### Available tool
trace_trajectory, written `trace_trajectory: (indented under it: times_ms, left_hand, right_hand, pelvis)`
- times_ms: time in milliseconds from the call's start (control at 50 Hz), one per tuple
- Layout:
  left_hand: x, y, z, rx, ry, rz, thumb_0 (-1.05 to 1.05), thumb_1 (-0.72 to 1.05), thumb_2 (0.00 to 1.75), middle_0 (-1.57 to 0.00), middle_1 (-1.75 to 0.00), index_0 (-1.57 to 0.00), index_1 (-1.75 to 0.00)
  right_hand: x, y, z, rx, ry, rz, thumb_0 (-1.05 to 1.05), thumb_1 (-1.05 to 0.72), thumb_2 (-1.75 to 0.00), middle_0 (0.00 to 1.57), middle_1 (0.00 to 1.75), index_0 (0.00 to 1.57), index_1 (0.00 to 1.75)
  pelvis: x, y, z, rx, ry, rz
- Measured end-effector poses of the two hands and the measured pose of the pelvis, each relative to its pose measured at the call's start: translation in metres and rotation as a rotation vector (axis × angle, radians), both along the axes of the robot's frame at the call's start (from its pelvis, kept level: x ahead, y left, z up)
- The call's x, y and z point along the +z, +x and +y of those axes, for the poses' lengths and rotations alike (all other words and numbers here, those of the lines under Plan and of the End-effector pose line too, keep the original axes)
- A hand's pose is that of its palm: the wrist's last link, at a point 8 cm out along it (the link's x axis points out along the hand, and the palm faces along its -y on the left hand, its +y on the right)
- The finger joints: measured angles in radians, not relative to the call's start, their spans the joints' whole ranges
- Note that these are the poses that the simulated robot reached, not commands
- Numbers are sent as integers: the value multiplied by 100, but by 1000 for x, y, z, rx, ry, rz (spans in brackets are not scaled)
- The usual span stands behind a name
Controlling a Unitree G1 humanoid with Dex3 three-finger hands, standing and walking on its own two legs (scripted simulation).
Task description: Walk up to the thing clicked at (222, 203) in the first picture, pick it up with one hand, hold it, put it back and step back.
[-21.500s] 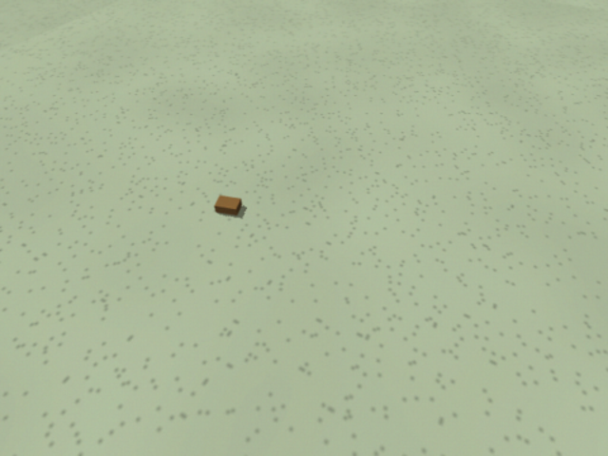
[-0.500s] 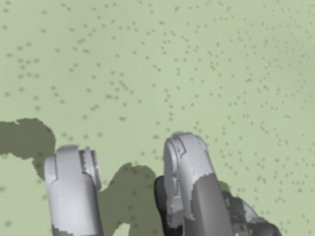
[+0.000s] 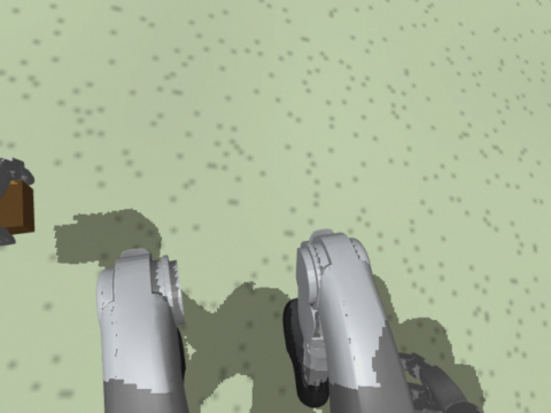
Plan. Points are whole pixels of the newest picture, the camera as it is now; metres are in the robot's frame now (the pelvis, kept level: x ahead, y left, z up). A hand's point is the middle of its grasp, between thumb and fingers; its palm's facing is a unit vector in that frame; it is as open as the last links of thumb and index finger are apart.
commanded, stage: lift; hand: left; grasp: from above
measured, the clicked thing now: out of the picture +0.40 +0.38 -0.18
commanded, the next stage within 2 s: hold in 1.62 s
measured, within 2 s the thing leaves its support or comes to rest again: neither
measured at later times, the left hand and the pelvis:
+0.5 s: hand out of the picture +0.34 +0.36 -0.03, palm faces -0.45 -0.12 -0.88, open 9.5 cm; pelvis -0.01 +0.01 +0.08, yaw +3 degrees
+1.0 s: hand out of the picture +0.31 +0.31 +0.18, palm faces -0.43 -0.16 -0.89, open 9.5 cm; pelvis +0.02 +0.01 +0.26, yaw +6 degrees
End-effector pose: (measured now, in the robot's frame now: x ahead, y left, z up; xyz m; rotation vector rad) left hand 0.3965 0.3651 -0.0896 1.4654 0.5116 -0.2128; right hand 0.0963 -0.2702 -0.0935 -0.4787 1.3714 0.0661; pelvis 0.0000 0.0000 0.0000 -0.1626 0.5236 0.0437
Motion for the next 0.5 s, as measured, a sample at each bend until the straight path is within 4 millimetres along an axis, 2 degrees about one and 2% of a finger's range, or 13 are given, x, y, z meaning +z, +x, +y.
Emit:
trace_trajectory:
  times_ms: [100, 220, 500]
  left_hand:
    - [11, -2, 2, 23, -5, -3, -1, 4, 37, -84, -27, -88, -30]
    - [32, -12, 2, 30, -9, 29, -1, 5, 39, -82, -29, -86, -31]
    - [112, -45, 1, 12, -10, 15, -1, 7, 40, -78, -38, -82, -35]
  right_hand:
    - [7, -7, 1, -38, -7, -1, 1, -91, -90, 20, 29, 20, 30]
    - [22, -4, 3, -75, -7, -28, 1, -91, -90, 20, 30, 20, 30]
    - [75, 39, 12, -79, 8, -168, 1, -91, -90, 20, 30, 20, 30]
  pelvis:
    - [7, -1, 1, 6, 0, 8]
    - [25, -2, 3, 16, 1, 21]
    - [81, -6, 6, 37, 13, 27]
